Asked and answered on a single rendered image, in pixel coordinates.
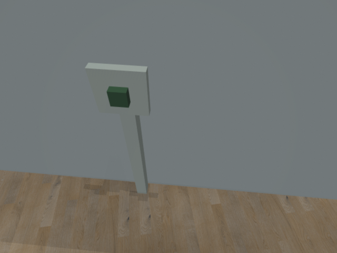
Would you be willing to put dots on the button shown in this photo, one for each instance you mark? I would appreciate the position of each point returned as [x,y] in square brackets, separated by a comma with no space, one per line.
[118,96]

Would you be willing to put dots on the panel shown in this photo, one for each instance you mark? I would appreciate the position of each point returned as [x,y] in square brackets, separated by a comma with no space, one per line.
[135,78]

